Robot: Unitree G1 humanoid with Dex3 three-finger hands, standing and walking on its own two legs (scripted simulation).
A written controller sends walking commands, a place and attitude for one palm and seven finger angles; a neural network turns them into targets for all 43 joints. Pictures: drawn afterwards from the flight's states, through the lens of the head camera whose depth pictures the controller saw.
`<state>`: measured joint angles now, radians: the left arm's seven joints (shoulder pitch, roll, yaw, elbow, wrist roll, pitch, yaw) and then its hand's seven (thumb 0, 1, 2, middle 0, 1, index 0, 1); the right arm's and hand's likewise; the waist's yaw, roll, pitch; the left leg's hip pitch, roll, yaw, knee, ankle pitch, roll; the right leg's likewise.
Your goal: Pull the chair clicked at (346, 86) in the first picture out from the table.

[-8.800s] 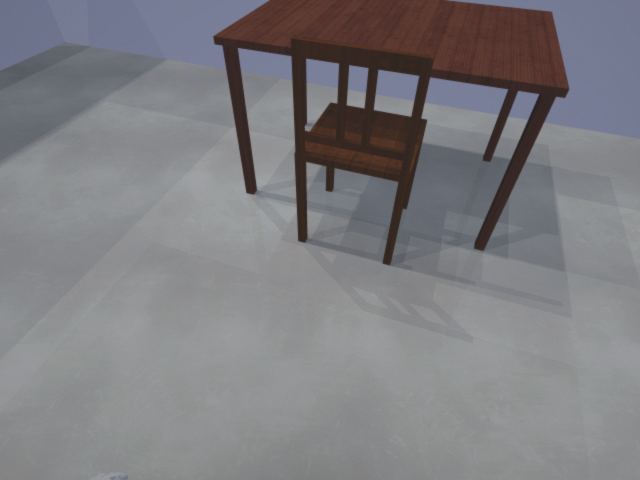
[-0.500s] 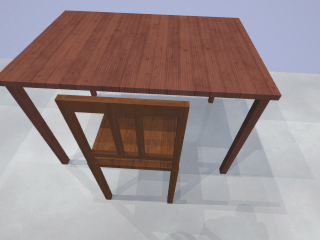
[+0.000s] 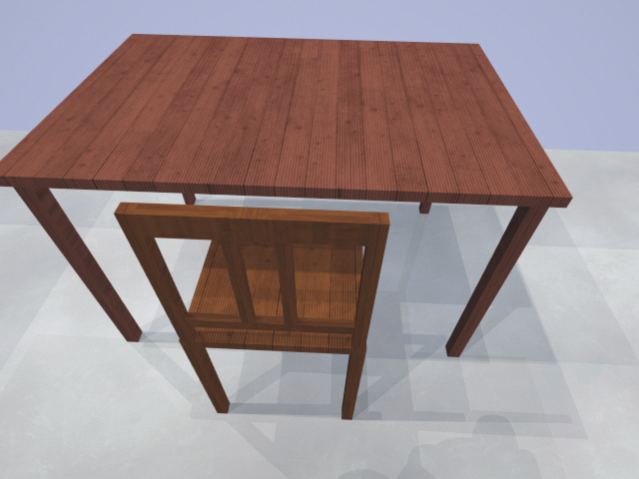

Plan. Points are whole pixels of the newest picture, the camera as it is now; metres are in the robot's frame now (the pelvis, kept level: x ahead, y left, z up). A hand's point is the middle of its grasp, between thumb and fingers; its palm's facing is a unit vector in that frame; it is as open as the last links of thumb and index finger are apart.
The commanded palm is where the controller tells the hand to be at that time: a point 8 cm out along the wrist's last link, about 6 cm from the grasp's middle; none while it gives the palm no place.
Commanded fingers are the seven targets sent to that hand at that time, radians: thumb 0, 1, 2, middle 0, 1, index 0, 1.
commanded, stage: look again from close up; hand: left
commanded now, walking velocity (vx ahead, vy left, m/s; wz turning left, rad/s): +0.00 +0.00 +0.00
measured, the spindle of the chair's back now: (239, 282) +0.46 +0.17 -0.10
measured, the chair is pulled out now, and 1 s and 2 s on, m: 0.00 0.00 0.00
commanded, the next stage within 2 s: raise the hand toward the chair's back in 0.60 s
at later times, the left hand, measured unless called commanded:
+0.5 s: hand out of the picture +0.00 +0.18 -0.18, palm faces +0.01 -0.99 -0.17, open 7.4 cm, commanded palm none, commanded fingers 0.00 0.90 0.90 -0.20 -0.30 -0.20 -0.30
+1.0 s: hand (195, 411) +0.21 +0.17 -0.01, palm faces +0.00 -1.00 -0.04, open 8.2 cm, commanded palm +0.13 +0.24 -0.06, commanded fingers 0.00 0.53 0.74 -0.16 -0.24 -0.16 -0.24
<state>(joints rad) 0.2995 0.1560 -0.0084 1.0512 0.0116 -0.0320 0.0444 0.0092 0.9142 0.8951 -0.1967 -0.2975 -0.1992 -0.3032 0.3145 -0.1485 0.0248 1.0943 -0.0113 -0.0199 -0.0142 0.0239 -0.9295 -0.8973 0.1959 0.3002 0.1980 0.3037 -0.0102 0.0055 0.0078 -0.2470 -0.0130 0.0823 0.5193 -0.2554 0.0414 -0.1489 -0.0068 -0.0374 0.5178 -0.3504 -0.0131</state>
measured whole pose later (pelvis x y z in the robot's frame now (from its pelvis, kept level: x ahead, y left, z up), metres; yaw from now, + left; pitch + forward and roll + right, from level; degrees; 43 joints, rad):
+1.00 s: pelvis -0.03 -0.01 -0.05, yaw +2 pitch +12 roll +0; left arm 0.31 0.21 0.14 0.12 -0.21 -0.41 -0.19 0.01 0.76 0.83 -0.18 -0.27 -0.18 -0.28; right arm 0.20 -0.25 -0.04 0.66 0.00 -0.25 0.04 0.02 -0.91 -0.90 0.20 0.30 0.20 0.30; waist -0.07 -0.01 -0.14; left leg -0.77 0.00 0.06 0.90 -0.35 0.03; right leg -0.67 0.01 -0.04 0.94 -0.48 -0.03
